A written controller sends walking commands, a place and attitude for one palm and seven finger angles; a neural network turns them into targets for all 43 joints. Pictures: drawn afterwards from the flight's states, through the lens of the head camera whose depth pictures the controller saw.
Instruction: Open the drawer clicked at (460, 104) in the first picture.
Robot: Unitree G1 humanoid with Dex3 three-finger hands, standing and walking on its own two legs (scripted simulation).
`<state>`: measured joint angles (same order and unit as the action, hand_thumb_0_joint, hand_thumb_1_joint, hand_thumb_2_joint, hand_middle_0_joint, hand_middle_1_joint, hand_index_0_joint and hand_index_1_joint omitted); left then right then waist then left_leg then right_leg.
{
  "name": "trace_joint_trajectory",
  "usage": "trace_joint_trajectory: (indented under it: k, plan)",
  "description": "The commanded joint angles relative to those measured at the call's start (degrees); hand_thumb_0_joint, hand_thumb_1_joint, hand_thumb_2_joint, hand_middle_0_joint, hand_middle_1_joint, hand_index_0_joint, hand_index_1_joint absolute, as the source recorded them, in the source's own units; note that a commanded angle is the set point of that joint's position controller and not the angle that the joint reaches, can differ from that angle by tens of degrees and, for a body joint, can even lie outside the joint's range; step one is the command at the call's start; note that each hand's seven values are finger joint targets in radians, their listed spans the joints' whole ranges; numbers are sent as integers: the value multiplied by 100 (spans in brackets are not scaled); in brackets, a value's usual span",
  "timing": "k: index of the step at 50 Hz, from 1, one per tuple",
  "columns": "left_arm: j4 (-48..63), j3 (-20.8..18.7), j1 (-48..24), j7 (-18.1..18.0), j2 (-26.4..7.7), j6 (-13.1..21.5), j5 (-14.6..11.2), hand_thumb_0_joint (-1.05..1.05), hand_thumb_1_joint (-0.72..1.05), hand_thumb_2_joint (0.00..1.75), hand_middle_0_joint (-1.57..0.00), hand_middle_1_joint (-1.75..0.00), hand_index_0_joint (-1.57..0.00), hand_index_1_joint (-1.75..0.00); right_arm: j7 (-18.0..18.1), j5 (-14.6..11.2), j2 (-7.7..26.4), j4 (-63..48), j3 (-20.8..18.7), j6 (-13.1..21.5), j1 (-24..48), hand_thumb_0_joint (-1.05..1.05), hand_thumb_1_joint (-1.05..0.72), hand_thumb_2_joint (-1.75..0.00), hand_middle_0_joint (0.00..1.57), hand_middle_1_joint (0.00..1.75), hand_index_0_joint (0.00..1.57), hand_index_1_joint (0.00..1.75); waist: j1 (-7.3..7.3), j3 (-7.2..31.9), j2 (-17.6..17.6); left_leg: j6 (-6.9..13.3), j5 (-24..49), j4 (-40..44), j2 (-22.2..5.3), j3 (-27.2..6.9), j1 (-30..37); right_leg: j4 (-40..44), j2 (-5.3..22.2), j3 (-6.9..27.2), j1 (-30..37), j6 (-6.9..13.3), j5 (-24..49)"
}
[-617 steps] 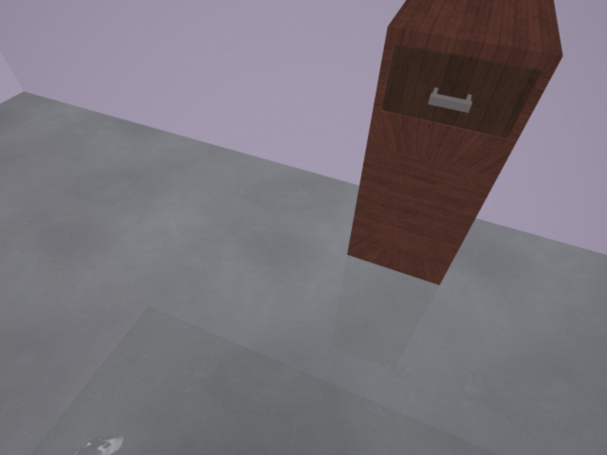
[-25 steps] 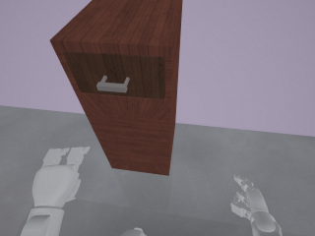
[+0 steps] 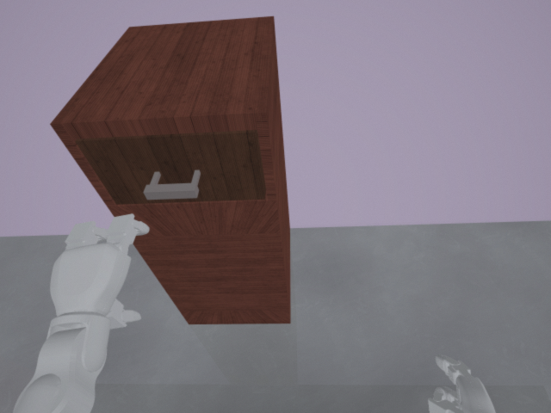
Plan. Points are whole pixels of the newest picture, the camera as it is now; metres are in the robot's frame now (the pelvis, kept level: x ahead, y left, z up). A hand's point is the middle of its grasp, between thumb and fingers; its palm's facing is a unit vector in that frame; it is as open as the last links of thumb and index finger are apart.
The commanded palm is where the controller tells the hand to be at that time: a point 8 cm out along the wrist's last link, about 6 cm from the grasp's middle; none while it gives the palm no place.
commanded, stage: raise the hand with hooked fingers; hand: left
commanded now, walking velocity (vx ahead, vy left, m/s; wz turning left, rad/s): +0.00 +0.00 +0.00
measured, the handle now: (174, 183) +0.51 +0.27 +0.03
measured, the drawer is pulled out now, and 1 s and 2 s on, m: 0.00 0.00 0.00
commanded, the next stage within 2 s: move the hooked fingers above the handle in 0.80 s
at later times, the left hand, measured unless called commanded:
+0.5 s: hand (88, 228) +0.30 +0.28 +0.14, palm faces +0.08 -0.08 -0.99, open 13.9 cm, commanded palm +0.26 +0.28 +0.20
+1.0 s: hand (104, 246) +0.28 +0.26 +0.13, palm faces +0.05 -0.07 -1.00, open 13.9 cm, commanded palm +0.26 +0.27 +0.19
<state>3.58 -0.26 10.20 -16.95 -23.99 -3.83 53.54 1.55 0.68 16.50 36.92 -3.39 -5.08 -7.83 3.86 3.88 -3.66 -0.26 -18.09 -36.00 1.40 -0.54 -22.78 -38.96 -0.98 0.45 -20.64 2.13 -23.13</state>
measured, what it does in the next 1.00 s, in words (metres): stands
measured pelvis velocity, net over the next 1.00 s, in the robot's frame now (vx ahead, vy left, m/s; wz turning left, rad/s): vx -0.02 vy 0.02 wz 0.02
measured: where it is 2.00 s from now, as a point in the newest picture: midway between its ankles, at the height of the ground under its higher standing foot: outside the picture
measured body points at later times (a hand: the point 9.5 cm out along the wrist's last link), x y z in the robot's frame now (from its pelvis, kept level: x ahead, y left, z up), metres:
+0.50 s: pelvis -0.02 +0.04 +0.02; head -0.01 +0.00 +0.46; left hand +0.29 +0.29 +0.20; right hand +0.19 -0.16 -0.09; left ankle +0.00 +0.13 -0.72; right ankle -0.04 -0.09 -0.72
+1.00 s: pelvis -0.02 +0.02 +0.02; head -0.02 -0.03 +0.47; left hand +0.28 +0.26 +0.18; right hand +0.18 -0.20 -0.09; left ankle +0.00 +0.13 -0.72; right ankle -0.04 -0.09 -0.72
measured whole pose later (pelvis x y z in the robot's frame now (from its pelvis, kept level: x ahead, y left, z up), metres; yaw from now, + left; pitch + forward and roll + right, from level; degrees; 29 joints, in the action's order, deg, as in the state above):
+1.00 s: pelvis -0.02 +0.02 +0.02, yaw +1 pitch -1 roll +1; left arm -3.7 5.0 -9.0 0.7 -28.3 -6.8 50.9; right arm 1.6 -1.6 14.5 37.2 1.3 -6.8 -6.2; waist 4.3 0.2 -5.3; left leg 1.0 -10.5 -24.6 2.3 -1.6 -13.3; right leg -27.0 0.0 -0.5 -10.6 0.9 -15.7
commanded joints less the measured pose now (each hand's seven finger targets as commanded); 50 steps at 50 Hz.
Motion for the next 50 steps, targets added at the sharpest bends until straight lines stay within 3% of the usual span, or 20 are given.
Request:
trace_joint_trajectory:
  k: [1, 6, 8, 13, 15, 19, 20, 24, 28, 33, 34, 37, 40, 44, 48, 49, 50]
  plan:
    - [1188, -238, -1614, 234, -1086, -484, -50, 0, -41, 34, -29, -114, -29, -114, 36, -115, 344, -1087, -7, 276, 1048, 0, -90, -90, 20, 30, 20, 30, 11, 1186, 340, 285, 1749, 451, 161, 154, 906, 801, 99, 139, 732, -108, 2551]
    - [1328, -289, -2166, 769, -1367, -564, 19, 0, -50, 30, -30, -120, -30, -120, 84, -99, 308, -1082, 120, 167, 1088, 0, -90, -90, 20, 30, 20, 30, 42, 1212, 209, 271, 2263, 653, 79, 23, 1360, 902, 36, -26, 872, -60, 2544]
    - [1250, -485, -2405, 875, -1586, -561, 39, 0, -50, 30, -30, -120, -30, -120, 64, -102, 311, -1076, 163, 117, 1064, 0, -90, -90, 20, 30, 20, 30, 77, 1111, 102, 226, 2357, 765, 46, -19, 1417, 995, 9, -60, 935, -23, 2421]
    - [732, -474, -3056, 1147, -1609, -713, -46, 0, -50, 30, -30, -120, -30, -120, 30, -169, 287, -999, 243, -12, 1060, 0, -90, -90, 20, 30, 20, 30, 51, 840, 91, 144, 2328, 1027, -10, -54, 1459, 1199, -28, -143, 1013, 17, 2141]
    - [588, -266, -3383, 1304, -1503, -791, -60, 0, -50, 30, -30, -120, -30, -120, 21, -197, 286, -993, 279, -39, 1072, 0, -90, -90, 20, 30, 20, 30, 9, 743, 73, 136, 2190, 1121, -30, -82, 1502, 1268, -36, -184, 950, 20, 1966]
    - [598, -5, -3942, 1647, -1467, -802, -112, 0, -50, 30, -30, -120, -30, -120, 11, -205, 317, -1055, 318, -40, 1063, 0, -90, -90, 20, 30, 20, 30, -40, 913, 8, 139, 2008, 1238, -39, -175, 1661, 1376, -29, -199, 993, 34, 1691]
    - [741, -63, -4061, 1716, -1585, -738, -107, 0, -50, 30, -30, -120, -30, -120, 13, -187, 331, -1049, 301, -35, 1042, 0, -90, -90, 20, 30, 20, 30, -31, 1064, -51, 140, 2031, 1263, -44, -194, 1775, 1401, -39, -187, 1053, 38, 1690]
    - [602, -81, -3356, 1933, -1441, -526, -186, 0, -50, 30, -30, -120, -30, -120, -62, -172, 335, -1074, 293, -18, 913, 0, -90, -90, 20, 30, 20, 30, 59, 1042, 83, 147, 2226, 1283, -64, -210, 1760, 1440, -41, -232, 1115, 43, 1744]
    - [858, -504, -3294, 1853, -1785, -213, -272, 0, -50, 30, -30, -120, -30, -120, -88, -148, 389, -1091, 273, 3, 899, 0, -90, -90, 20, 30, 20, 30, 119, 880, 222, 144, 1979, 1397, -63, -181, 1590, 1525, -60, -234, 1179, 40, 1612]
    - [1219, -770, -3709, 1364, -1982, 115, -209, 0, -50, 30, -30, -120, -30, -120, -84, -131, 351, -1011, 212, 154, 846, 0, -90, -90, 20, 30, 20, 30, 185, 1113, -213, 108, 1953, 1396, -16, -253, 1703, 1501, -81, -216, 1148, 71, 1475]
    - [1238, -691, -3770, 1287, -1876, 149, -224, 0, -50, 30, -30, -120, -30, -120, -86, -144, 330, -992, 203, 198, 833, 0, -90, -90, 20, 30, 20, 30, 180, 1245, -283, 128, 1905, 1356, 4, -254, 1774, 1499, -67, -200, 1111, 61, 1476]
    - [875, -570, -3596, 1152, -1714, 27, -231, 0, -50, 30, -30, -120, -30, -120, -82, -175, 349, -878, 173, 192, 841, 0, -90, -90, 20, 30, 20, 30, 127, 1042, -224, 113, 1754, 1376, 30, -176, 1671, 1552, -73, -199, 1009, 47, 1431]
    - [489, -304, -3489, 1217, -1492, -228, -253, 0, -50, 30, -30, -120, -30, -120, -78, -234, 382, -837, 183, 147, 891, 0, -90, -90, 20, 30, 20, 30, 61, 745, 82, 126, 1350, 1482, 32, -111, 1475, 1643, -60, -207, 959, 13, 1184]
    - [585, -90, -3555, 1444, -1467, -381, -194, 0, -50, 30, -30, -120, -30, -120, -41, -240, 399, -925, 220, 124, 1014, 0, -90, -90, 20, 30, 20, 30, 44, 870, 206, 178, 1372, 1451, 66, -42, 1516, 1673, -13, -149, 1102, -9, 1240]
    - [271, -474, -3764, 1553, -1928, -249, -158, 0, -50, 30, -30, -120, -30, -120, 66, -213, 424, -869, 252, 117, 973, 0, -90, -90, 20, 30, 20, 30, 38, 791, 501, 238, 1317, 1397, 101, -2, 1399, 1744, -17, -85, 1147, -45, 1311]
    - [263, -388, -3867, 1569, -1847, -169, -174, 0, -50, 30, -30, -120, -30, -120, 89, -206, 395, -865, 274, 130, 984, 0, -90, -90, 20, 30, 20, 30, 22, 767, 451, 254, 1318, 1363, 128, 43, 1399, 1747, 16, -61, 1150, -60, 1366]
    - [217, -584, -3824, 1549, -2012, -80, -205, 0, -50, 30, -30, -120, -30, -120, 108, -200, 391, -844, 266, 140, 923, 0, -90, -90, 20, 30, 20, 30, 63, 851, 433, 257, 1375, 1356, 133, 33, 1388, 1716, 20, -66, 1241, -54, 1459]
